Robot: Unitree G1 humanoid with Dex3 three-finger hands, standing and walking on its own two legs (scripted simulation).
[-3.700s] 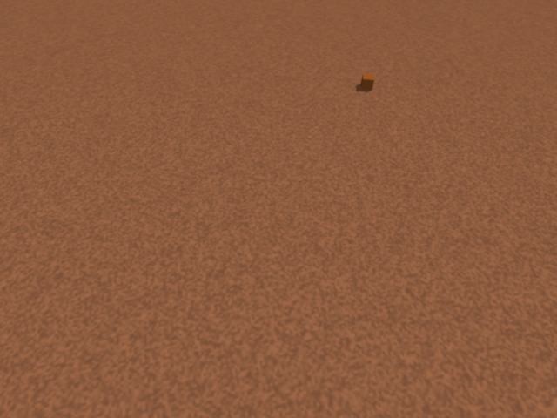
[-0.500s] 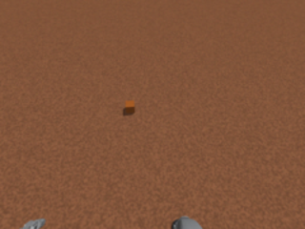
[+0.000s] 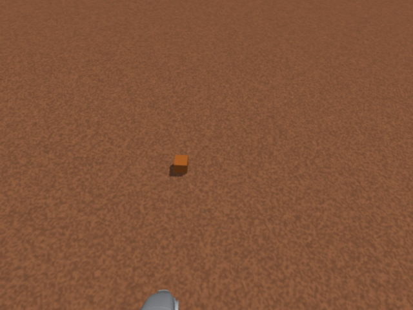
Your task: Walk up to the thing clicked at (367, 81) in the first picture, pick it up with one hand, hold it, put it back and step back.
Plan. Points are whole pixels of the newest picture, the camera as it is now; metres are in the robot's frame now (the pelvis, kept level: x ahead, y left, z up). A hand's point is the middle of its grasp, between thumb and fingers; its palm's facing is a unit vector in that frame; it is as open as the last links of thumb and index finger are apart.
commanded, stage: walk up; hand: left
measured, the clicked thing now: (181, 163) +0.95 +0.16 -0.73
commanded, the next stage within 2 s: none
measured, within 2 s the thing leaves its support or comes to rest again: neither
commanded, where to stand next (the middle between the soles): +0.60 -0.15 m, yaw +3 degrees
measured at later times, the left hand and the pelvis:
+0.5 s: hand (129, 238) +0.29 +0.20 -0.13, palm faces -0.03 -0.91 -0.42, open 7.4 cm; pelvis +0.20 -0.09 -0.02, yaw +0 degrees
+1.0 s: hand (167, 205) +0.39 +0.13 -0.16, palm faces -0.04 -0.95 -0.30, open 7.4 cm; pelvis +0.36 -0.13 +0.00, yaw +1 degrees
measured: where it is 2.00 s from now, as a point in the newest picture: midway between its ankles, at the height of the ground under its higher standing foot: (246, 246)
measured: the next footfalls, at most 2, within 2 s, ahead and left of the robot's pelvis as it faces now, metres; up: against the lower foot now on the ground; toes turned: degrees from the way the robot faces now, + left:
left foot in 0.04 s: +0.17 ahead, +0.12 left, +0.00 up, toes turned +5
right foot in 0.44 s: +0.32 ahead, -0.23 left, +0.00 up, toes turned -6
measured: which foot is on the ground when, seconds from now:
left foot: up 0.00-0.02, down 0.04-0.48, up 0.50-0.84, down 0.86-1.00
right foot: down 0.00-0.06, up 0.08-0.42, down 0.44-0.88, up 0.90-1.00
